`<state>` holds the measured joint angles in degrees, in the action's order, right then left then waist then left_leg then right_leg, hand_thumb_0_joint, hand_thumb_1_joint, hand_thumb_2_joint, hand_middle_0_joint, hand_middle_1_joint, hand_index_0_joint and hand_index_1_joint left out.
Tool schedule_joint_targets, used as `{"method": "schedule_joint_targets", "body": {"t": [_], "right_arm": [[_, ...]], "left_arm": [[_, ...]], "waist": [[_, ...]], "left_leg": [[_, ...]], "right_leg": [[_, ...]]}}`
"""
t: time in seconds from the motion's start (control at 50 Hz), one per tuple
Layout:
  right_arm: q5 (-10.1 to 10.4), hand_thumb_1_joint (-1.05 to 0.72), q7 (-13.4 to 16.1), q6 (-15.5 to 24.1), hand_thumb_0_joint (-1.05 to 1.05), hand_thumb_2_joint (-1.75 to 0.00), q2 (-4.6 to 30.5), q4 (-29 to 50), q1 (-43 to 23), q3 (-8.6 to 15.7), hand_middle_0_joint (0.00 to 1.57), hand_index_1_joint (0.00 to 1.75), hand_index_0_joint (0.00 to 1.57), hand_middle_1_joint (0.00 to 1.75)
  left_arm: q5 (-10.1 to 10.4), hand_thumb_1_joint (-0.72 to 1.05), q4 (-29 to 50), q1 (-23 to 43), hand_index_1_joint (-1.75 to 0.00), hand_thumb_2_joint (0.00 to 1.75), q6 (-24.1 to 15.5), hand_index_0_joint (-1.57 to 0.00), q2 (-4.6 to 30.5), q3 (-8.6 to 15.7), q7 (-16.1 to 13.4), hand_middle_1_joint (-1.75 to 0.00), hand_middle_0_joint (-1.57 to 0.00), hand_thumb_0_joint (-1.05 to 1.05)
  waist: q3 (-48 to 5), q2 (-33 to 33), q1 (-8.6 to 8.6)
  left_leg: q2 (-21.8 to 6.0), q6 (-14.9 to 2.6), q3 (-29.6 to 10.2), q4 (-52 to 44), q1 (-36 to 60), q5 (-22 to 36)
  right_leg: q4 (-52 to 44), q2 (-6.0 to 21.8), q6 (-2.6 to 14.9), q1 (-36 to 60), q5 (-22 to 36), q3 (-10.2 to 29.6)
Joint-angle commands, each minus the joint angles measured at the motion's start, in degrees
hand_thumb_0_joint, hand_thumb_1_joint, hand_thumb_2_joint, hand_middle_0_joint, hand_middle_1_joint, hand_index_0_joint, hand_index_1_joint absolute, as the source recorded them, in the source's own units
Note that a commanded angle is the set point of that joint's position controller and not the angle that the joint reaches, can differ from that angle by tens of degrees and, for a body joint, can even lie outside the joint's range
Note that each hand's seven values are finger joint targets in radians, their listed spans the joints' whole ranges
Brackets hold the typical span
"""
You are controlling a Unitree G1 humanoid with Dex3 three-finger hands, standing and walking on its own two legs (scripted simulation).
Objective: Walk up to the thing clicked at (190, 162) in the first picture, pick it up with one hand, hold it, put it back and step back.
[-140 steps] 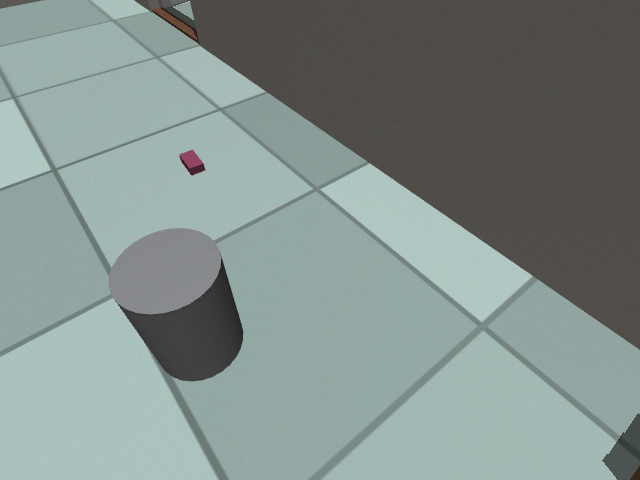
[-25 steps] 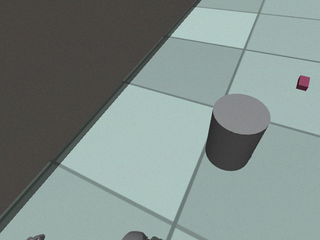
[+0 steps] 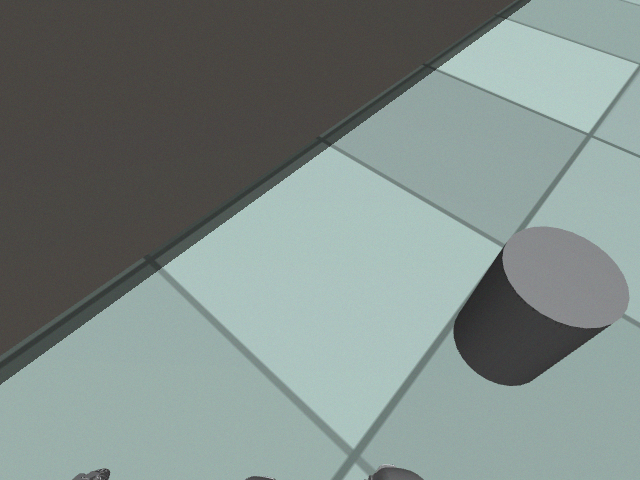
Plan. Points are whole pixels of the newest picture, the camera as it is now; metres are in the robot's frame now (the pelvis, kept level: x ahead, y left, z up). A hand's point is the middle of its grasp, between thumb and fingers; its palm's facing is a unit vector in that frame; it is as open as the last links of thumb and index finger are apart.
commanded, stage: walk up
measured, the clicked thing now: out of the picture +1.05 -1.52 -0.72
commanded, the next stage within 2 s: stand in 1.30 s
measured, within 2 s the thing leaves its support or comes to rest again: neither
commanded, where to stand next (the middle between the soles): +0.09 -0.01 m, yaw +10 degrees
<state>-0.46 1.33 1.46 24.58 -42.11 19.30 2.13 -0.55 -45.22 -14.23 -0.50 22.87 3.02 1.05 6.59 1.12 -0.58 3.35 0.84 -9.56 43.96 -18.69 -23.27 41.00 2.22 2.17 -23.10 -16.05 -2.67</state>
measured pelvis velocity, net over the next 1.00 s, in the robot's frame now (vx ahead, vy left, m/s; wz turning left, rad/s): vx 0.01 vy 0.00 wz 0.23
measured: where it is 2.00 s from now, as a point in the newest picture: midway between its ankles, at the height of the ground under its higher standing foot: outside the picture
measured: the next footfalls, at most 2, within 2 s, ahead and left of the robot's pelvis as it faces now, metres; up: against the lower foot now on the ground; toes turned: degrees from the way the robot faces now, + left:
left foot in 0.30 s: +0.04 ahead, +0.13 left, +0.00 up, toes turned +7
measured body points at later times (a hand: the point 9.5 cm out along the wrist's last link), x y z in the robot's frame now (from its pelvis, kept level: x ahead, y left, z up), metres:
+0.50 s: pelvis +0.00 +0.01 +0.01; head +0.01 +0.04 +0.46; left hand +0.00 +0.34 -0.12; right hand +0.11 -0.29 -0.09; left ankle +0.00 +0.12 -0.71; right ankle +0.04 -0.13 -0.70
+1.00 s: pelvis +0.01 +0.00 +0.03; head +0.02 +0.00 +0.48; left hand +0.02 +0.32 -0.10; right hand +0.18 -0.27 -0.10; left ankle +0.00 +0.12 -0.71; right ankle +0.04 -0.14 -0.71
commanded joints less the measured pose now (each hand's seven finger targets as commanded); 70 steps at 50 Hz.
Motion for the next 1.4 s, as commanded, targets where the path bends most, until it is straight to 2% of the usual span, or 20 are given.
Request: {"method": "schedule_joint_targets", "body": {"t": [0.0, 0.02, 0.04, 0.08, 0.12, 0.2, 0.26, 0.3, 0.32, 0.34, 0.38, 0.42, 0.48, 0.54, 0.58, 0.62, 0.68, 0.82, 1.26, 1.38], "right_arm": [[1.5, -0.90, 1.4, 0.3, 0.00, -0.90, 7.0, 5.9, 0.8, 2.7, 0.20, 0.30, 0.20, 0.30], [0.8, -0.90, 2.3, -0.4, 0.00, -0.90, 9.5, 4.7, 2.0, 3.6, 0.20, 0.30, 0.20, 0.30], [0.3, -0.90, 2.4, -0.4, 0.00, -0.90, 11.9, 3.2, 2.9, 4.4, 0.20, 0.30, 0.20, 0.30], [0.3, -0.90, 1.0, 0.0, 0.00, -0.90, 13.5, 1.6, 1.3, 5.1, 0.20, 0.30, 0.20, 0.30], [0.0, -0.90, -0.3, -0.2, 0.00, -0.90, 10.9, 0.3, 0.9, 4.8, 0.20, 0.30, 0.20, 0.30], [-0.1, -0.90, -1.3, 0.4, 0.00, -0.90, 9.3, -1.4, 0.7, 3.9, 0.20, 0.30, 0.20, 0.30], [-0.3, -0.90, -0.6, 1.4, 0.00, -0.90, 8.8, -4.1, 3.0, 3.9, 0.20, 0.30, 0.20, 0.30], [-1.0, -0.90, 0.1, 2.2, 0.00, -0.90, 10.7, -4.4, 1.5, 4.3, 0.20, 0.30, 0.20, 0.30], [-1.9, -0.90, 0.5, 2.6, 0.00, -0.90, 14.5, -2.9, -1.2, 4.7, 0.20, 0.30, 0.20, 0.30], [-1.5, -0.90, 0.6, 2.5, 0.00, -0.90, 19.0, -2.4, -3.8, 5.4, 0.20, 0.30, 0.20, 0.30], [-1.4, -0.90, 0.8, 2.3, 0.00, -0.90, 15.2, -2.7, -8.3, 4.3, 0.20, 0.30, 0.20, 0.30], [-1.0, -0.90, 0.8, 2.9, 0.00, -0.90, 12.1, -3.4, -8.9, 2.8, 0.20, 0.30, 0.20, 0.30], [-0.4, -0.90, 0.2, 2.6, 0.00, -0.90, 12.5, -5.3, -7.9, 2.7, 0.20, 0.30, 0.20, 0.30], [0.7, -0.90, 0.2, 1.6, 0.00, -0.90, 9.7, -5.4, -9.0, 1.9, 0.20, 0.30, 0.20, 0.30], [0.8, -0.90, 0.1, 1.1, 0.00, -0.90, 8.5, -7.1, -6.9, 1.7, 0.20, 0.30, 0.20, 0.30], [0.2, -0.90, -0.1, 1.0, 0.00, -0.90, 9.5, -9.1, -7.1, 2.1, 0.20, 0.30, 0.20, 0.30], [0.1, -0.90, -0.7, 1.4, 0.00, -0.90, 10.3, -9.6, -12.1, 1.8, 0.20, 0.30, 0.20, 0.30], [0.4, -0.90, -0.7, 1.7, 0.00, -0.90, 9.2, -13.5, -13.6, 0.5, 0.20, 0.30, 0.20, 0.30], [0.0, -0.90, -0.6, 0.7, 0.00, -0.90, 8.1, -19.2, -16.7, 0.0, 0.20, 0.30, 0.20, 0.30], [0.3, -0.90, -0.6, 0.3, 0.00, -0.90, 7.9, -19.4, -18.1, 0.1, 0.20, 0.30, 0.20, 0.30]], "left_arm": [[-0.8, 0.90, 4.1, -5.1, -0.30, 0.90, -2.1, -0.20, 17.6, 5.5, -1.3, -0.30, -0.20, 0.00], [-0.8, 0.90, 5.3, -0.5, -0.30, 0.90, -1.9, -0.20, 18.5, 5.6, -1.0, -0.30, -0.20, 0.00], [-0.7, 0.90, 5.5, 2.6, -0.30, 0.90, -1.5, -0.20, 18.5, 5.7, -1.0, -0.30, -0.20, 0.00], [-1.0, 0.90, 5.5, 3.9, -0.30, 0.90, -1.1, -0.20, 15.3, 4.8, -0.9, -0.30, -0.20, 0.00], [-1.7, 0.90, 3.8, 3.4, -0.30, 0.90, -1.2, -0.20, 14.9, 4.6, -1.0, -0.30, -0.20, 0.00], [-1.9, 0.90, 3.8, 2.9, -0.30, 0.90, -0.7, -0.20, 15.7, 5.0, -0.2, -0.30, -0.20, 0.00], [-0.8, 0.90, 3.7, 4.4, -0.30, 0.90, 0.5, -0.20, 14.5, 4.2, 0.3, -0.30, -0.20, 0.00], [-0.3, 0.90, 2.8, 1.7, -0.30, 0.90, 1.1, -0.20, 9.8, 2.4, 0.2, -0.30, -0.20, 0.00], [0.5, 0.90, 3.2, 1.9, -0.30, 0.90, 1.4, -0.20, 6.6, 1.5, 0.4, -0.30, -0.20, 0.00], [0.5, 0.90, 1.6, 3.9, -0.30, 0.90, 1.7, -0.20, 11.5, 3.3, -0.4, -0.30, -0.20, 0.00], [0.5, 0.90, 0.1, 3.4, -0.30, 0.90, 1.2, -0.20, 13.2, 3.8, -0.1, -0.30, -0.20, 0.00], [0.9, 0.90, -1.9, -0.5, -0.30, 0.90, 0.7, -0.20, 11.2, 3.1, -0.3, -0.30, -0.20, 0.00], [0.7, 0.90, -3.7, -0.1, -0.30, 0.90, -0.1, -0.20, 9.7, 2.5, -0.7, -0.30, -0.20, 0.00], [-0.2, 0.90, -5.2, -0.4, -0.30, 0.90, -1.2, -0.20, 12.1, 2.3, -1.4, -0.30, -0.20, 0.00], [-0.2, 0.90, -4.9, 3.8, -0.30, 0.90, -1.5, -0.20, 15.2, 2.2, -1.2, -0.30, -0.20, 0.00], [-0.2, 0.90, -4.7, 6.9, -0.30, 0.90, -1.1, -0.20, 13.3, 1.2, -0.7, -0.30, -0.20, 0.00], [0.1, 0.90, -7.1, 6.1, -0.30, 0.90, -1.2, -0.20, 11.2, 0.4, -0.6, -0.30, -0.20, 0.00], [0.7, 0.90, -10.2, 7.9, -0.30, 0.90, -1.7, -0.20, 11.0, 0.2, -0.8, -0.30, -0.20, 0.00], [0.1, 0.90, -15.4, 13.3, -0.30, 0.90, -1.0, -0.20, 10.2, 0.7, -0.9, -0.30, -0.20, 0.00], [0.7, 0.90, -16.4, 12.1, -0.30, 0.90, -1.2, -0.20, 9.7, -0.1, -1.4, -0.30, -0.20, 0.00]], "waist": [[-12.5, 9.3, -2.88], [-11.3, 10.4, -1.49], [-7.9, 11.6, -0.38], [-2.7, 7.3, -0.26], [-2.1, 10.4, -0.91], [-5.6, 14.1, -2.19], [-7.5, 10.1, -0.05], [-7.5, 0.6, -0.18], [-5.9, -11.3, -0.77], [-2.7, -10.2, 0.82], [1.5, -6.1, -1.21], [-2.3, -8.5, -2.20], [-7.4, -11.2, -1.38], [-10.2, -6.4, -1.73], [-9.2, -0.5, 0.78], [-7.0, -0.2, 2.08], [-5.9, -1.0, -0.11], [-8.1, -1.1, -0.23], [-8.4, -1.1, 0.13], [-9.3, -1.8, -0.43]], "left_leg": [[3.4, -3.56, 3.4, 17.3, -14.8, 3.5], [0.2, -3.02, 4.5, 23.4, -14.7, -14.3], [-2.0, -2.41, 3.9, 26.2, -13.8, -14.5], [-2.8, -2.15, 5.4, 20.7, -10.2, -9.2], [-2.5, -2.02, 7.4, 15.9, -9.6, -5.0], [-1.7, -1.26, 11.4, 1.9, -5.7, -5.6], [-0.2, -1.29, 13.7, -10.7, 4.8, 4.9], [-3.6, -3.37, 3.2, -17.6, 9.4, 2.3], [-16.5, -8.30, -20.3, -24.9, 7.7, -7.3], [-22.8, -14.93, -27.4, -28.8, -4.8, -14.4], [-18.8, -14.55, -19.0, -26.0, -9.0, -7.7], [-14.7, -11.81, -10.5, -19.6, 0.3, 13.1], [-13.1, -9.81, -6.3, -14.4, 2.5, 24.6], [-9.3, -5.51, -1.4, -9.2, -1.2, 22.5], [-3.6, -3.39, 2.6, -7.7, 0.0, 8.2], [-5.0, -3.89, 0.0, -13.7, 5.4, 2.5], [-8.7, -5.54, -4.8, -17.3, 1.0, 5.0], [-7.4, -3.66, -1.5, -18.3, 4.8, 18.7], [-7.7, -2.35, -0.6, -23.9, 5.8, 22.8], [-9.1, -1.39, 0.5, -25.0, 9.4, 29.5]], "right_leg": [[-16.6, 19.2, 9.41, 21.5, 14.6, 23.9], [-20.1, 26.9, 15.57, 16.0, 7.2, 30.4], [-22.8, 27.7, 17.33, 10.4, 0.9, 33.4], [-20.9, 19.7, 12.78, 3.6, -4.0, 19.2], [-19.5, 14.0, 9.74, 2.5, -10.0, 12.1], [-18.1, 13.5, 9.98, 6.7, -12.5, 9.5], [-10.8, 13.4, 7.90, 2.5, -10.0, 6.6], [-0.2, 10.1, 3.38, -3.5, -11.7, 2.8], [8.5, 3.7, -0.91, -11.4, -14.6, 0.0], [12.6, 3.3, -1.11, -6.1, -18.8, 3.9], [12.1, 4.6, -0.67, -1.4, -15.3, 5.3], [7.5, 4.1, -0.65, -3.2, -11.3, 4.3], [-4.5, 1.5, -0.66, 5.7, -8.2, 1.1], [-12.3, 4.1, 1.09, 15.0, 10.1, 5.1], [-14.9, 11.1, 5.15, 9.9, 4.8, 12.7], [-15.3, 10.0, 3.75, 3.2, -3.2, 10.3], [-14.7, 4.4, 0.76, 7.2, -5.8, 4.2], [-17.3, 6.5, 0.62, 12.6, 4.9, 4.1], [-23.3, 6.6, -1.00, 20.4, 5.5, 1.5], [-23.5, 6.5, -1.41, 21.1, 14.1, 3.0]]}}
